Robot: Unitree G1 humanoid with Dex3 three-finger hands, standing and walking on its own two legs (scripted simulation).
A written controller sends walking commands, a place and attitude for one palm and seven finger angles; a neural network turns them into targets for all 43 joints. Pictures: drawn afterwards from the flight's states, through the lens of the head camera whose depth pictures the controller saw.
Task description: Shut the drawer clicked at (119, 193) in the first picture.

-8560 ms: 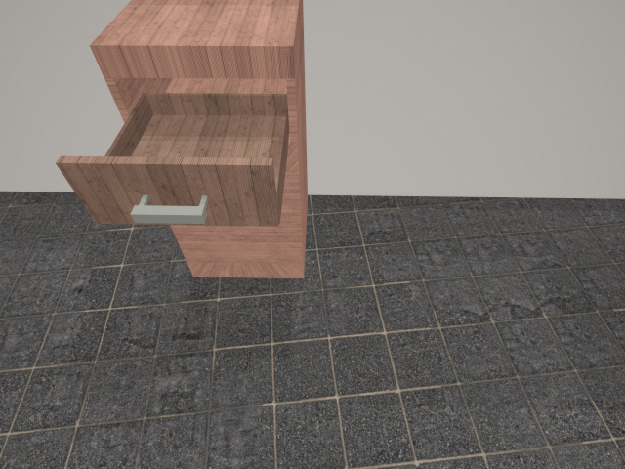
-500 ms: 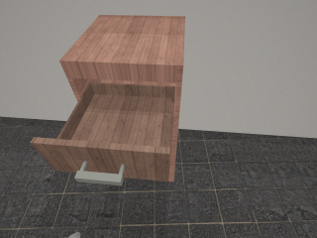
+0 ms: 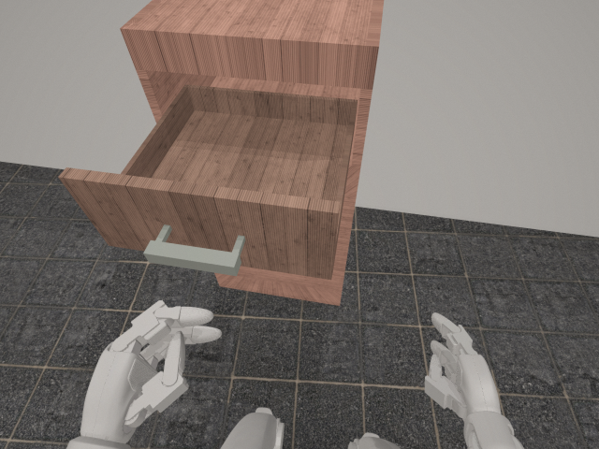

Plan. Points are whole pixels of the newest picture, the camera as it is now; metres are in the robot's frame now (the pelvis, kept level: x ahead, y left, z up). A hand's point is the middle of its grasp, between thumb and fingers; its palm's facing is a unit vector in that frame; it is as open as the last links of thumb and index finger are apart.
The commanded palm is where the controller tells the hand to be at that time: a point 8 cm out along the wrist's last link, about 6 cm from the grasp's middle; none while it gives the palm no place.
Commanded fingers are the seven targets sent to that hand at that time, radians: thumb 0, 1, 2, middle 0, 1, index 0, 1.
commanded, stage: raise the hand and make a fist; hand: left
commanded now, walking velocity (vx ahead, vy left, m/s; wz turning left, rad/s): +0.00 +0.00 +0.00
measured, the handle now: (198, 246) +0.37 +0.19 +0.05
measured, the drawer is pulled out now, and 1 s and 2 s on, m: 0.28 0.28 0.28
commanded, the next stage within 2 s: bring the fist close to the handle in 1.28 s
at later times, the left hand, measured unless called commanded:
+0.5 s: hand (171, 365) +0.19 +0.15 +0.11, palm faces -0.10 -0.99 -0.03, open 3.1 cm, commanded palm +0.14 +0.21 +0.12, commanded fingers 0.00 0.90 0.90 -1.34 -1.53 -1.34 -1.53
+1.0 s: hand (147, 354) +0.18 +0.16 +0.15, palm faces -0.06 -1.00 -0.03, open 3.3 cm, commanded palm +0.14 +0.21 +0.15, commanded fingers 0.00 0.90 0.90 -1.40 -1.60 -1.40 -1.60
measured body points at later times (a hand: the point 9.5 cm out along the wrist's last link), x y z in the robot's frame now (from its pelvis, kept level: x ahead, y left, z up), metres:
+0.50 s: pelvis +0.03 +0.01 +0.03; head +0.06 +0.01 +0.48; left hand +0.19 +0.21 +0.11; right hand +0.21 -0.24 -0.03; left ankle +0.06 +0.12 -0.66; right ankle +0.02 -0.07 -0.66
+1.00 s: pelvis +0.03 +0.03 +0.04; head +0.03 +0.02 +0.49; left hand +0.18 +0.21 +0.15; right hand +0.23 -0.19 -0.01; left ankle +0.06 +0.12 -0.66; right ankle +0.02 -0.07 -0.66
